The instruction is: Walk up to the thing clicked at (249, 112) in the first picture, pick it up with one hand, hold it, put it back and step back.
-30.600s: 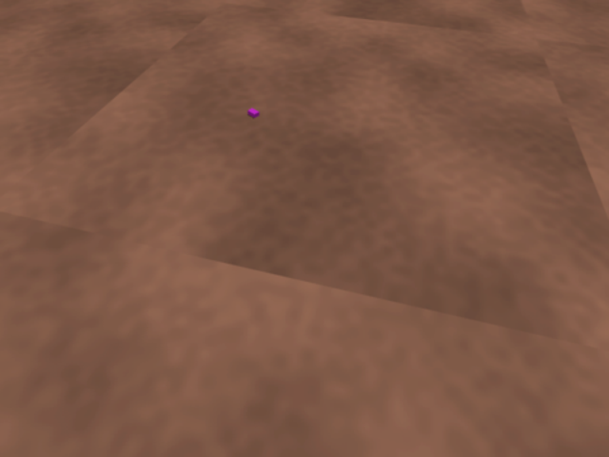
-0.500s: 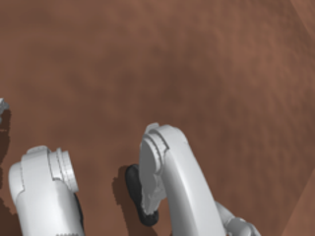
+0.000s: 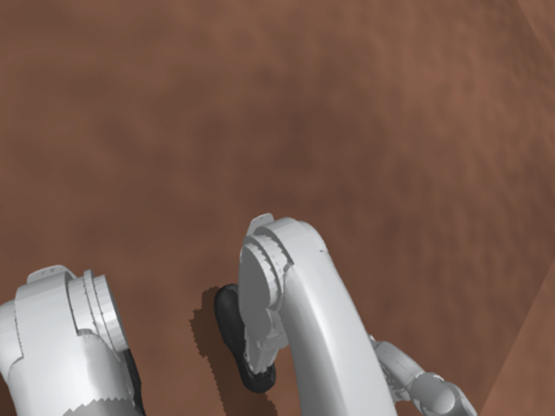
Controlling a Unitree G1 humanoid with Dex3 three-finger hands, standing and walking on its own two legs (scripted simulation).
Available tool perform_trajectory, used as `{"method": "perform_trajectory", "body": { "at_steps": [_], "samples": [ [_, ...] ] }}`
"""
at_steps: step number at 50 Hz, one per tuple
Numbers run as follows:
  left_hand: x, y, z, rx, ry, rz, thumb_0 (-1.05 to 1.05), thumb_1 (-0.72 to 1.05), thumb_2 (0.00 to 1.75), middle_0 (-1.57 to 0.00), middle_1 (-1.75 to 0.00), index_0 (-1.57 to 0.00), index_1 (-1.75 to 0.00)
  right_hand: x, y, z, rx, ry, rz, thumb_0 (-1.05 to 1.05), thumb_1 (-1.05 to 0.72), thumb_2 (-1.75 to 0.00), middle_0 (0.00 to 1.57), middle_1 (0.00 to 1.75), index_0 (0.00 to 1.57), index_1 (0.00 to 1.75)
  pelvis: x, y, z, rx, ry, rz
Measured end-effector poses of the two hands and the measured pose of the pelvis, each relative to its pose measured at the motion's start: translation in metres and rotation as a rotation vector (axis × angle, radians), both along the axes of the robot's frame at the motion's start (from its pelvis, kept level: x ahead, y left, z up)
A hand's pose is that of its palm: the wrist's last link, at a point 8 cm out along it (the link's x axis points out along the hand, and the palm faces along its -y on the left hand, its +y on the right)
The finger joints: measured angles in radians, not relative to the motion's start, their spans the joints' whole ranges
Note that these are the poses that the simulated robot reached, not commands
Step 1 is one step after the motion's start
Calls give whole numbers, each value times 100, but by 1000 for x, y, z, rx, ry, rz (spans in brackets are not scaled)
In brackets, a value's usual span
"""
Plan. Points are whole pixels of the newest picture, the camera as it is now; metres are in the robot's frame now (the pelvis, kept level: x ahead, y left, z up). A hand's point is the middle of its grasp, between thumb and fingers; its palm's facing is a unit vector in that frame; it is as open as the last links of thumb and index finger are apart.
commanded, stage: close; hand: left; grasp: from above
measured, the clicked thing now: out of the picture +0.50 +0.42 -0.28
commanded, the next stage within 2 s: none
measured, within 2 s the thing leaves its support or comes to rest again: neither
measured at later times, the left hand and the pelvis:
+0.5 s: hand out of the picture +0.38 +0.30 -0.25, palm faces -0.35 -0.05 -0.94, open 10.3 cm; pelvis +0.00 +0.00 +0.00, yaw -1 degrees
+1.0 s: hand out of the picture +0.36 +0.31 -0.24, palm faces -0.49 -0.11 -0.86, open 8.8 cm; pelvis -0.01 +0.00 +0.00, yaw -1 degrees
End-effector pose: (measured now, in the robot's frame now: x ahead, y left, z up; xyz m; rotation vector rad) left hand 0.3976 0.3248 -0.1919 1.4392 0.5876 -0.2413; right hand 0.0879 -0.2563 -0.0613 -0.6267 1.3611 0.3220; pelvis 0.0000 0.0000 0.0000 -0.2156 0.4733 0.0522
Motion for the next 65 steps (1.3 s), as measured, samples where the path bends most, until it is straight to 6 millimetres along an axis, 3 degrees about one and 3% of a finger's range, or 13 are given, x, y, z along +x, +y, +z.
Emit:
{"method": "perform_trajectory", "body": {
  "at_steps": [9, 17, 23, 28, 31, 36, 45, 53, 59, 65],
  "samples": [
    [-19, -6, 3, -80, 19, -124, 0, -6, 64, -38, -62, -44, -63, -15, 16, -2, 7, 44, 15, 0, -90, -90, 20, 30, 20, 30, -4, 0, 4, -10, -28, -8],
    [-32, -31, 2, -69, -104, -246, 0, 3, 56, -46, -59, -50, -58, -1, 15, 3, -18, 10, 83, 0, -90, -89, 20, 30, 20, 30, -6, 1, 4, -12, -33, -13],
    [-22, -32, 3, 12, -173, -196, 0, 8, 51, -52, -54, -55, -52, 15, 7, 8, -26, -31, 96, 0, -90, -89, 20, 30, 20, 30, -5, 2, 2, -10, -15, -13],
    [-2, -16, 5, 40, -148, -48, 0, 12, 47, -56, -50, -58, -48, 24, 1, 11, -27, -71, 72, 0, -90, -89, 20, 30, 20, 30, -3, 3, -1, -10, -2, -9],
    [1, -3, 0, 34, -69, 28, 0, 15, 45, -58, -49, -60, -46, 21, -1, 10, -29, -77, 41, 0, -90, -89, 20, 30, 20, 30, -2, 3, -1, -15, 4, -5],
    [2, 3, 4, -5, -12, 4, 0, 19, 42, -58, -50, -61, -46, 6, 4, 2, -5, -12, 5, 0, -90, -90, 19, 30, 20, 30, 1, 2, 2, -9, 9, 2],
    [-21, -1, 7, -77, 19, -108, 0, 25, 38, -55, -46, -67, -44, -8, 18, -4, 19, 34, 12, 0, -90, -90, 20, 30, 20, 30, -3, 0, 6, -8, -18, -4],
    [-34, -18, 4, -68, -81, -209, 0, 31, 33, -64, -42, -72, -38, 1, 15, 0, -23, 0, 78, 0, -90, -89, 20, 30, 20, 30, -7, 1, 3, -8, -38, -10],
    [-28, -28, 3, -16, -145, -209, 0, 37, 28, -72, -35, -77, -31, 12, 9, 8, -42, -25, 93, 0, -90, -89, 20, 30, 20, 30, -7, 4, 3, -11, -18, -9],
    [-11, -20, 0, 6, -133, -110, 0, 38, 22, -81, -28, -82, -24, 20, 3, 13, -35, -63, 82, 0, -90, -89, 20, 30, 20, 30, -4, 4, 0, -14, -7, -4]
  ]
}}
